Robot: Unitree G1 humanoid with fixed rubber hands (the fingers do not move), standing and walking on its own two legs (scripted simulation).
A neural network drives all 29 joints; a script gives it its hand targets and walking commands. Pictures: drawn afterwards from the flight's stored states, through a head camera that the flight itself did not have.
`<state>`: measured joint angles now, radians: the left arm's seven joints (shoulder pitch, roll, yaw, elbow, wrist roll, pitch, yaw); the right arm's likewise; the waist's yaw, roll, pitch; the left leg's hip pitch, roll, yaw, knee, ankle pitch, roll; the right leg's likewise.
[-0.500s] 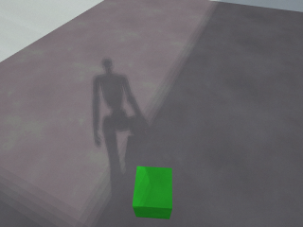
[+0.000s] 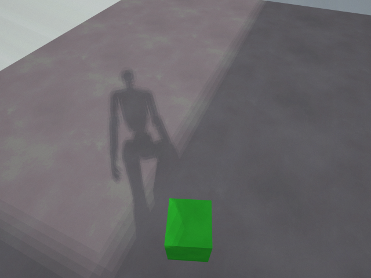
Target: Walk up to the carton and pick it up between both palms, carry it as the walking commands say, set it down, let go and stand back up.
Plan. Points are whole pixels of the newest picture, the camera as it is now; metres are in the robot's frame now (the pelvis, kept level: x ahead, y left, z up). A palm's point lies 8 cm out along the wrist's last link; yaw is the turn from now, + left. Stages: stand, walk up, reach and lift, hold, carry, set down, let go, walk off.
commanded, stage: stand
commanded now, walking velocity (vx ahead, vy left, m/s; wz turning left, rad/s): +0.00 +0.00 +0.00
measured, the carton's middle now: (189, 230) +0.42 +0.01 -0.65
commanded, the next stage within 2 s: reach and lift in 0.46 s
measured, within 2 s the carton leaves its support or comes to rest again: neither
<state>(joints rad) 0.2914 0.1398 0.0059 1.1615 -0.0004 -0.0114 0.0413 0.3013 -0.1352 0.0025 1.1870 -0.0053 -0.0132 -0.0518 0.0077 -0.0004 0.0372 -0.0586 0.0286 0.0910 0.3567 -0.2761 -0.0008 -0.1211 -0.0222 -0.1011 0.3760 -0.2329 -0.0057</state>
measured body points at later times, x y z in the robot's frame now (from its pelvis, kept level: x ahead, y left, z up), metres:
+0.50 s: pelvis -0.02 +0.01 -0.01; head +0.00 +0.01 +0.44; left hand -0.03 +0.23 -0.17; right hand -0.02 -0.22 -0.16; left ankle -0.05 +0.11 -0.74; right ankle -0.02 -0.11 -0.74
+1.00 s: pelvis -0.06 +0.00 -0.05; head +0.06 +0.01 +0.38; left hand +0.12 +0.23 -0.18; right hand +0.13 -0.20 -0.18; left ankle -0.05 +0.11 -0.74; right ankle -0.02 -0.11 -0.74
